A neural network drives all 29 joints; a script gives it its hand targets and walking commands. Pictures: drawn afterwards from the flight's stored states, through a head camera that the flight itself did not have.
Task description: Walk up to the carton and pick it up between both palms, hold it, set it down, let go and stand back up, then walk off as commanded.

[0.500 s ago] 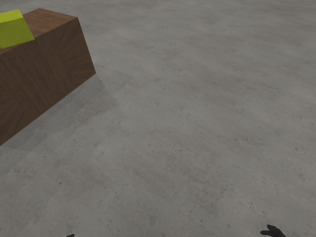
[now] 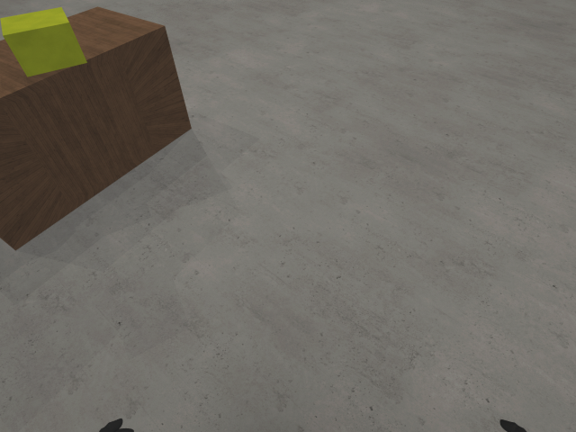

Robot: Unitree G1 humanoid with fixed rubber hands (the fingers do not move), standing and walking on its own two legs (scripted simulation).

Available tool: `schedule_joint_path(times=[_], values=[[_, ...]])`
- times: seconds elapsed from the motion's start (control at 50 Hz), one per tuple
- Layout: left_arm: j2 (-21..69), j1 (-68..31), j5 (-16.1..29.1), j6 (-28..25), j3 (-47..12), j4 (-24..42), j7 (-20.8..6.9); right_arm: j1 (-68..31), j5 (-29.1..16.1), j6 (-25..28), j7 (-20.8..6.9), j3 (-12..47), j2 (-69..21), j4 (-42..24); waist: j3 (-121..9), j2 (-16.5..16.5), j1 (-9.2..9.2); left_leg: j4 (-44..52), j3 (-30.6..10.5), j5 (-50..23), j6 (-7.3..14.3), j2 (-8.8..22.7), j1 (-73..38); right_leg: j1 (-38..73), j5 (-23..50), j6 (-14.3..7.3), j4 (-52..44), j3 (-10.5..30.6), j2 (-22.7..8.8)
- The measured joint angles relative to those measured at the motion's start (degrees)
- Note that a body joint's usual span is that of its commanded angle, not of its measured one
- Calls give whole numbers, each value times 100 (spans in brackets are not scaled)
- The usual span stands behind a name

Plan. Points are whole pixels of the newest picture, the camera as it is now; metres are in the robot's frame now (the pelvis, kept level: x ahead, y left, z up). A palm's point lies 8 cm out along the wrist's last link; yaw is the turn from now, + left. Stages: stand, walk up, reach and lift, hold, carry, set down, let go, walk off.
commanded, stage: walk up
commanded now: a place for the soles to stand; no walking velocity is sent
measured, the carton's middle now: (44, 41) +1.54 +0.99 -0.10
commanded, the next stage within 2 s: none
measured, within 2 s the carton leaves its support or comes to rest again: neither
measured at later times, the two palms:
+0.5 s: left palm out of the picture +0.13 +0.47 -0.09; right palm (435, 380) +0.20 -0.19 -0.06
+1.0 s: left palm (22, 333) +0.30 +0.46 -0.07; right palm (392, 263) +0.42 -0.18 -0.09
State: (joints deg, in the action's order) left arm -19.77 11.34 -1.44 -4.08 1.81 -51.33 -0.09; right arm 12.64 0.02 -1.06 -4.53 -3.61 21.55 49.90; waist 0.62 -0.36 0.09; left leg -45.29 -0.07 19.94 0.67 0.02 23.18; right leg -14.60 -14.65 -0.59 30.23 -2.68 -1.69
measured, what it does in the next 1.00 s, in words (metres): walks ahead, turning left: left foot, then right foot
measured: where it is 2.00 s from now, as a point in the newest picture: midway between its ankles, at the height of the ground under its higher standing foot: (229, 334)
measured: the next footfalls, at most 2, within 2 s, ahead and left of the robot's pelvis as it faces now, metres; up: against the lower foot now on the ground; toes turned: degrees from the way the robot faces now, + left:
left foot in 0.22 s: +0.13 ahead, +0.20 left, +0.00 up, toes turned +10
right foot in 0.84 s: +0.35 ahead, +0.04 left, +0.00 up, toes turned +13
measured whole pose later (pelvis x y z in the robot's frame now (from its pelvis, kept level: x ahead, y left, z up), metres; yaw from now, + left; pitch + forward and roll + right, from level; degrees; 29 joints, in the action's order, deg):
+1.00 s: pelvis +0.28 +0.11 +0.00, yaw +19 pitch -1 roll +1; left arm -25.5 10.0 -2.3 -5.5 4.5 -44.7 -1.6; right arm 17.9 0.0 2.5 -4.0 -3.6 23.2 49.8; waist 3.8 -1.9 0.1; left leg -64.3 -4.2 18.5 2.2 -2.8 23.7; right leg -14.3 -16.1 -2.8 30.6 -6.2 -1.0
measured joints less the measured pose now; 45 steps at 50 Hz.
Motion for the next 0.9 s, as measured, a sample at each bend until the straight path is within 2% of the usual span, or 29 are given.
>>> schedule_joint_path(times=[0.04, 0.1, 0.2, 0.22, 0.24, 0.26, 0.32, 0.36, 0.42, 0.52, 0.66, 0.74, 0.82, 0.84, 0.86, 0.9], values=[[-109, 1, 0, -22, 70, 11, -1, 2, 0, -34, -118, -126, 145, -3, -4, 1, -3, -491, -6, 8, -14, 28, 367, 15, -36, 15, 0, -99, -111], [-280, 2, -6, -23, 164, 29, -1, 15, 0, -76, -266, -314, 323, -5, -10, 4, -6, -620, -11, 13, -37, 147, 604, 111, -113, 98, 0, -234, -265], [-548, 2, -74, -17, 261, 140, -24, 140, -1, -77, -356, -469, 400, -8, -110, 2, -10, 184, -15, -8, -41, 395, 374, 338, -367, 271, 88, -549, -458], [-589, 2, -91, -4, 266, 168, -28, 193, -1, -36, -353, -488, 416, -9, -126, 3, -13, 485, -18, -60, -41, 397, 180, 339, -520, 268, 272, -594, -518], [-628, -32, -105, 25, 267, 186, -33, 245, -1, 19, -319, -509, 417, -7, -82, -38, -10, 549, -6, -454, -28, 322, 92, 318, -786, 165, 610, -594, -620], [-641, -81, -108, 68, 267, 187, -42, 298, 0, 63, -262, -508, 404, -3, -11, -85, -13, 310, -3, -517, 22, 215, 92, 249, -1094, 85, 1162, -530, -685], [-638, -90, -108, 197, 264, 192, -108, 436, 1, 77, -134, -381, 260, -5, 16, -115, -16, 118, -11, -141, 202, 98, -149, -165, -1251, 45, 2664, -150, -308], [-640, -89, -108, 195, 263, 196, -160, 477, 0, 88, -102, -289, 150, -10, 13, -151, -11, 517, -6, -225, 251, 50, -492, -302, -1257, 44, 2851, -122, -99], [-640, -88, -108, 158, 264, 197, -200, 491, 0, 179, -70, -230, 117, -11, 50, -180, -9, 1181, -6, -463, 298, -77, -948, -453, -1177, 44, 2812, -117, 6], [-641, -87, -107, 136, 265, 197, -202, 503, 0, 315, -40, -223, 123, -9, 154, -183, -6, 1955, -47, -660, 406, -259, -1521, -530, -899, 44, 2382, -79, 9], [-641, -94, -107, 127, 265, 287, -209, 735, 0, 422, 2, -148, 123, -7, 226, -188, -5, 2494, -167, -556, 411, -338, -2094, -544, -746, 44, 1623, 49, 9], [-642, -187, -107, 100, 265, 396, -209, 941, 0, 435, 43, -148, 123, -6, 270, -195, -4, 2548, -299, -337, 343, -338, -2314, -546, -643, 44, 1205, 61, 28], [-643, -267, -107, 41, 265, 566, -209, 1013, 0, 433, 71, -157, 130, -8, 270, -199, 1, 2329, -387, 46, 237, -342, -2345, -545, -527, 29, 498, 66, 135], [-644, -270, -107, -5, 265, 629, -209, 999, 0, 429, 76, -155, 140, -7, 271, -201, 5, 2104, -401, 212, 202, -346, -2248, -507, -255, -23, 153, 70, 167], [-640, -269, -107, -71, 265, 658, -203, 940, 1, 401, 79, -150, 144, -5, 294, -193, 8, 1640, -402, 391, 186, -340, -2041, -492, 429, -88, 1, 44, 187], [-593, -269, -107, -110, 266, 657, -192, 774, 1, 331, 85, -74, 94, -4, 353, -158, 14, 164, -396, 459, 173, -329, -1395, -437, 459, -180, 101, -75, 236]])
